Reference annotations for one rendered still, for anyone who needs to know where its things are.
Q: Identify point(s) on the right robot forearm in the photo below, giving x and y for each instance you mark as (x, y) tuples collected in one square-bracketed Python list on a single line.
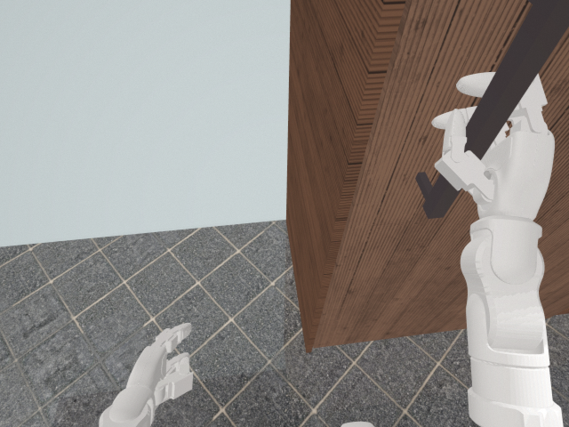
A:
[(507, 336)]

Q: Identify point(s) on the handle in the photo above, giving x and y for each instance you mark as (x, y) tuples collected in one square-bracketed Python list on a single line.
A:
[(539, 34)]

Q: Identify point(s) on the wardrobe door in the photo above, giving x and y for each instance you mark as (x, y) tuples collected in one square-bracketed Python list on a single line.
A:
[(398, 273)]

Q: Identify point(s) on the left robot hand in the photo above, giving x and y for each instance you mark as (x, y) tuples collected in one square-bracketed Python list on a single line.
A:
[(168, 379)]

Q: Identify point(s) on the right robot hand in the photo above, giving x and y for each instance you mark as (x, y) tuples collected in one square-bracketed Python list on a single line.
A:
[(520, 164)]

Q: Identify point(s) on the left robot forearm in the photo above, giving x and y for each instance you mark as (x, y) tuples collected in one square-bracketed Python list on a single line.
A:
[(133, 407)]

